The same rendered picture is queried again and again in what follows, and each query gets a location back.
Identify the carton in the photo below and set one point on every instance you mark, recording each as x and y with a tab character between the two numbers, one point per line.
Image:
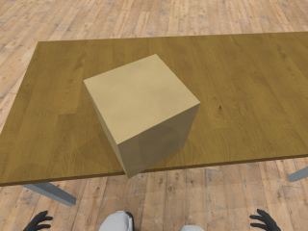
145	111

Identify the left robot hand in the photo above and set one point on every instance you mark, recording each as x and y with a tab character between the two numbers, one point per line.
34	223

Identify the robot left thigh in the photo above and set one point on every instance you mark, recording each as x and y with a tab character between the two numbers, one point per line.
117	222

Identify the table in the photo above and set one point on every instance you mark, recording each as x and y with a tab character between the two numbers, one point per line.
252	89

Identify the right robot hand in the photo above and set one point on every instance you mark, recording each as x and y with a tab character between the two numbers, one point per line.
269	223

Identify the robot left foot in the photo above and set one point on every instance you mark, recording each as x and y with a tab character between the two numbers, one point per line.
131	216

